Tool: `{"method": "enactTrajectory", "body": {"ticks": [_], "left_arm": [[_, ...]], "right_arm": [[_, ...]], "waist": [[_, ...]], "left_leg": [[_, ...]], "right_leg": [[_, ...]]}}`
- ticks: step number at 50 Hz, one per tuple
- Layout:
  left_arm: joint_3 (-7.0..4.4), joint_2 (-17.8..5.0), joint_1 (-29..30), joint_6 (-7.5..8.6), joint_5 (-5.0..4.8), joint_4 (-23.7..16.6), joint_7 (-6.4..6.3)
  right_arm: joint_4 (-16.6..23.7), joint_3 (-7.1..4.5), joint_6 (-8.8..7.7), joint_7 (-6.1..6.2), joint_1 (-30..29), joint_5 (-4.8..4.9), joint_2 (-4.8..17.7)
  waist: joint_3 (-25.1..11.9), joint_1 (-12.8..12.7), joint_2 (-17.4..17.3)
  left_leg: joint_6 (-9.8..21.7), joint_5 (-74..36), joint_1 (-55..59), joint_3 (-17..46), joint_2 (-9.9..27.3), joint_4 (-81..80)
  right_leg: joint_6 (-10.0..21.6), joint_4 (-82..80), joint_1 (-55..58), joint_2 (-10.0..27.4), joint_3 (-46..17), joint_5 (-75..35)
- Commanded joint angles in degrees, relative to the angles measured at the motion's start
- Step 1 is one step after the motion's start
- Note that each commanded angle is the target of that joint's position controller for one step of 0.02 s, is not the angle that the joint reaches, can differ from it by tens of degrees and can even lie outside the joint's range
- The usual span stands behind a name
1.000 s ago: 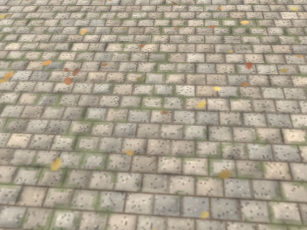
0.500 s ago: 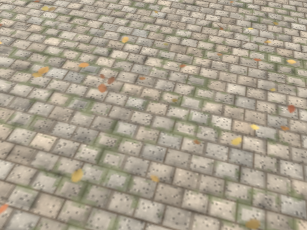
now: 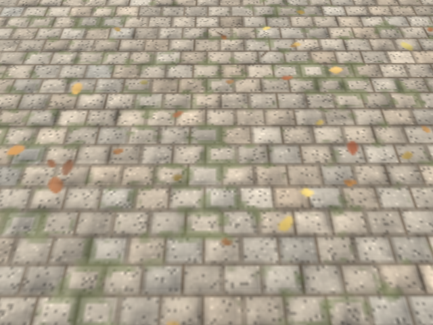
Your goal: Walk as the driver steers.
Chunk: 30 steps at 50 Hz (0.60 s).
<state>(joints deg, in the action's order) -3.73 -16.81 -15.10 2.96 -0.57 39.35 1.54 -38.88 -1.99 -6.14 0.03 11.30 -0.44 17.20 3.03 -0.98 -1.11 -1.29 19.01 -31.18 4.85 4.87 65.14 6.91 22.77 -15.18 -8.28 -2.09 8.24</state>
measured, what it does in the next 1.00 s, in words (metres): walks ahead, turning right: left foot, then right foot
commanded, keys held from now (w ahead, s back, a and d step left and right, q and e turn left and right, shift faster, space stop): w+e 0.58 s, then w+q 0.42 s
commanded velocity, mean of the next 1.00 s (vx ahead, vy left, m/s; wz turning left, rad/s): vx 0.50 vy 0.00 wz -0.32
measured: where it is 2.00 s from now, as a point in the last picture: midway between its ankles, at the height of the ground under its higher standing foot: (258, 162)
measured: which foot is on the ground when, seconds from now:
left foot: up 0.00-0.24, down 0.26-0.78, up 0.80-1.00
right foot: down 0.00-0.26, up 0.28-0.76, down 0.78-1.00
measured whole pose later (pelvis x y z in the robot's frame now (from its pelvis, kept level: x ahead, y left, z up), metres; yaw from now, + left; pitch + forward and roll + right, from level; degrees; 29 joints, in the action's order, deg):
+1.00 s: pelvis +0.51 -0.09 +0.01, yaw -17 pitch +0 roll -1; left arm -3.7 -14.5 -15.5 5.0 0.7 43.0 1.2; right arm -47.3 -4.0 -2.2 0.0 14.5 1.9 18.5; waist 2.2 -0.7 -3.0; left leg -0.6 14.4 -33.6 3.5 6.3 64.7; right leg 2.7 20.2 -9.8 -1.0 7.4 10.7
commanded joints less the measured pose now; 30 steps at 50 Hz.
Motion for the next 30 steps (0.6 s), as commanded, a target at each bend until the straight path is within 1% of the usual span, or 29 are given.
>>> {"method": "enactTrajectory", "body": {"ticks": [1, 3, 4, 5, 6, 8, 9, 10, 11, 12, 13, 14, 15, 16, 17, 18, 19, 20, 21, 22, 24, 26, 29, 30], "left_arm": [[-2.12, -8.21, 3.05, 1.19, 0.01, -4.39, -1.13], [-2.4, -9.08, 1.96, 0.79, -0.32, -3.72, -1.71], [-2.46, -9.27, 1.06, 0.51, -0.55, -3.36, -1.9], [-2.52, -9.47, -0.33, 0.24, -0.67, -2.91, -2.03], [-2.61, -9.74, -1.74, 0.0, -0.76, -2.4, -2.09], [-2.63, -9.53, -3.25, -0.4, -1.16, -1.72, -2.16], [-2.55, -9.15, -3.59, -0.54, -1.24, -1.6, -2.23], [-2.55, -8.98, -3.52, -0.63, -1.1, -1.6, -2.26], [-2.59, -8.88, -2.98, -0.75, -0.92, -1.74, -2.25], [-2.3, -7.78, -2.44, -0.85, -0.75, -1.96, -2.21], [-1.31, -4.87, -2.85, -0.64, -0.42, -2.31, -1.98], [0.17, -0.36, -5.59, -0.49, 0.84, -3.01, -1.84], [0.41, -0.96, -11.1, 0.13, -1.84, -5.35, -1.79], [-0.87, -7.21, -9.22, -0.09, -2.35, -3.42, -2.19], [-1.57, -9.2, -3.4, -0.44, -1.68, -4.18, -2.16], [-1.54, -8.25, -1.14, -0.74, -0.99, -4.45, -2.21], [-1.74, -7.59, 0.38, -0.78, -0.58, -5.06, -2.04], [-1.76, -6.65, 0.06, -1.0, -0.91, -5.2, -1.68], [-1.64, -5.63, -0.28, -1.32, -1.15, -5.11, -1.48], [-1.47, -4.61, -0.05, -1.63, -1.15, -5.22, -1.39], [-1.12, -3.45, 2.01, -2.01, -0.82, -6.14, -1.32], [-0.86, -2.89, 4.0, -2.01, -0.7, -6.73, -1.11], [-0.44, -2.17, 7.81, -1.48, -0.75, -7.28, -0.08], [0.07, -1.11, 10.17, -1.13, -0.57, -7.79, 0.2]], "right_arm": [[3.24, -1.35, 0.57, 0.53, 2.31, -0.9, 5.06], [4.41, -0.61, 0.55, 0.55, -2.63, -0.91, 3.44], [4.84, -0.34, 0.38, 0.42, -5.11, -0.76, 2.86], [5.24, -0.27, 0.18, 0.23, -7.39, -0.42, 2.76], [5.59, -0.4, -0.02, 0.01, -8.93, 0.09, 3.18], [6.14, -0.97, -0.44, -0.39, -10.29, 0.85, 4.63], [6.16, -1.39, -0.65, -0.59, -10.15, 1.0, 5.53], [6.07, -1.89, -0.87, -0.74, -9.38, 1.12, 6.4], [5.69, -2.38, -1.12, -0.8, -7.55, 1.25, 7.05], [4.65, -3.02, -1.35, -0.69, -3.57, 1.2, 7.64], [3.98, -3.88, -1.7, -0.32, 2.2, 0.46, 9.46], [3.42, -4.59, -1.52, 0.2, 10.11, -0.02, 12.58], [1.05, -5.53, -0.72, -0.57, 13.06, -0.6, 16.25], [2.77, -4.31, -0.59, -0.78, 9.84, 0.15, 10.17], [2.95, -3.51, -0.2, -0.44, 7.63, 0.31, 7.48], [3.11, -3.0, 0.03, -0.39, 5.25, -0.25, 6.39], [2.52, -2.65, 0.17, -0.24, 3.78, -0.45, 5.12], [2.12, -2.44, 0.05, -0.03, 3.22, -0.62, 4.59], [1.57, -2.42, -0.18, 0.02, 3.22, -0.4, 4.11], [0.94, -2.5, -0.38, 0.01, 3.48, -0.12, 4.13], [-0.31, -3.04, -0.59, 0.02, 4.17, 0.01, 5.47], [-1.4, -3.46, -0.33, 0.11, 4.52, -0.14, 6.6], [-2.53, -3.68, 0.26, 0.33, 4.15, 0.11, 7.74], [-3.43, -3.63, 0.39, 0.3, 5.65, 0.37, 7.86]], "waist": [[-2.41, 2.41, 2.34], [-1.92, 0.46, 3.4], [-2.06, -0.8, 3.94], [-2.5, -2.07, 4.41], [-3.09, -2.94, 4.78], [-3.62, -3.23, 5.83], [-3.94, -2.87, 6.38], [-4.17, -2.09, 7.16], [-4.36, -0.75, 8.09], [-5.32, 1.61, 8.37], [-9.46, 4.49, 6.59], [-17.7, 6.09, -3.57], [-20.06, 2.68, -23.08], [-13.83, 4.48, -12.06], [-8.06, 5.52, -7.19], [-5.48, 4.61, -3.18], [-3.26, 3.82, -3.47], [-2.56, 2.88, -5.23], [-2.49, 2.65, -6.23], [-2.27, 2.56, -6.09], [-1.42, 2.68, -4.52], [-1.15, 2.99, -3.36], [-0.38, 4.12, -2.96], [0.18, 5.21, -2.23]], "left_leg": [[-3.08, -5.12, -2.49, -1.64, 1.27, -7.72], [-3.87, -14.19, -0.12, -2.4, -0.06, -17.69], [-4.0, -18.49, 1.84, -2.71, -1.22, -22.77], [-4.15, -21.77, 3.58, -2.94, -2.51, -26.68], [-4.24, -23.53, 4.88, -2.76, -3.52, -29.07], [-3.68, -22.56, 5.45, -0.99, -4.1, -32.93], [-3.06, -21.06, 5.91, -0.06, -4.12, -34.53], [-2.16, -18.57, 6.82, 0.45, -4.15, -35.31], [-0.99, -15.95, 9.08, 0.23, -4.2, -36.03], [0.54, -14.99, 14.32, -0.63, -4.27, -37.91], [3.2, -13.11, 24.25, 2.06, -0.49, -38.39], [6.54, -8.57, 38.47, 13.97, 10.78, -38.88], [15.27, 12.05, 48.38, 43.88, 20.82, -47.52], [13.69, 21.88, 44.01, 42.28, 18.89, -50.2], [11.24, 16.06, 38.38, 31.12, 16.34, -49.66], [10.21, 6.12, 32.63, 23.13, 13.58, -49.8], [10.13, -0.74, 29.05, 17.44, 11.32, -50.61], [9.53, -4.67, 26.38, 12.79, 9.79, -51.89], [9.74, -7.12, 25.5, 9.76, 8.99, -53.03], [10.27, -9.64, 25.17, 7.26, 8.87, -53.85], [11.41, -14.1, 25.69, 3.93, 9.74, -55.25], [11.91, -18.15, 27.5, 0.65, 10.34, -55.78], [10.81, -21.6, 28.54, -5.58, 9.28, -56.04], [10.85, -21.85, 27.92, -6.48, 9.05, -56.32]], "right_leg": [[11.32, -11.22, -1.98, 14.76, -14.99, -11.98], [8.92, -10.27, -4.73, 11.8, -11.83, -8.94], [7.72, -9.46, -5.42, 10.81, -11.12, -6.67], [6.91, -8.75, -5.27, 10.63, -11.54, -4.63], [6.45, -8.1, -4.38, 11.12, -12.81, -2.86], [5.69, -5.12, -0.73, 12.57, -16.37, 0.51], [5.14, -3.25, 1.46, 13.43, -18.57, 2.09], [4.51, -1.29, 3.23, 14.39, -20.62, 2.68], [3.8, 0.8, 3.94, 14.86, -22.06, 2.46], [2.52, 4.02, 3.37, 13.82, -21.92, 1.96], [0.4, 13.13, 0.64, 10.89, -19.25, 2.41], [-2.36, 30.98, -6.72, 5.92, -12.28, 18.0], [-4.61, 47.13, -26.71, 2.59, -7.25, 27.33], [-5.73, 53.28, -31.22, 6.72, -9.1, 22.05], [-6.11, 54.09, -31.87, 8.35, -7.18, 16.69], [-6.48, 52.58, -29.41, 10.2, -6.29, 12.79], [-6.67, 49.63, -28.3, 11.69, -6.38, 10.3], [-6.71, 47.88, -25.72, 13.01, -5.82, 8.79], [-6.9, 46.73, -24.72, 13.33, -4.87, 8.05], [-7.12, 45.72, -24.88, 13.51, -4.21, 7.59], [-7.69, 42.03, -27.02, 13.97, -4.06, 5.46], [-8.2, 36.81, -28.7, 14.3, -3.94, 1.74], [-7.87, 26.87, -26.65, 14.08, -1.61, -6.27], [-7.42, 23.27, -24.87, 13.61, -0.9, -7.69]]}}
Velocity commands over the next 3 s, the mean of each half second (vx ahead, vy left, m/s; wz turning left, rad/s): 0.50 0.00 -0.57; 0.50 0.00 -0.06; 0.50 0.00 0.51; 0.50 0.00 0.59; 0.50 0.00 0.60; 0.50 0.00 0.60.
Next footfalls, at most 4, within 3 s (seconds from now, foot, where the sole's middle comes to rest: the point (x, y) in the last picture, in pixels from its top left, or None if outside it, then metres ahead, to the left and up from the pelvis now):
0.26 left None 0.34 0.16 -0.78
0.78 right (293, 304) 0.52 -0.19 -0.78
1.32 left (237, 206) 0.87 -0.03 -0.78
1.80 right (283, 146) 1.16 -0.21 -0.78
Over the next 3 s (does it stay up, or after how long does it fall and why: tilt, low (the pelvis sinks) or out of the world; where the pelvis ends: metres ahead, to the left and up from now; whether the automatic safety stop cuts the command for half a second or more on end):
stays up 1.56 0.17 0.00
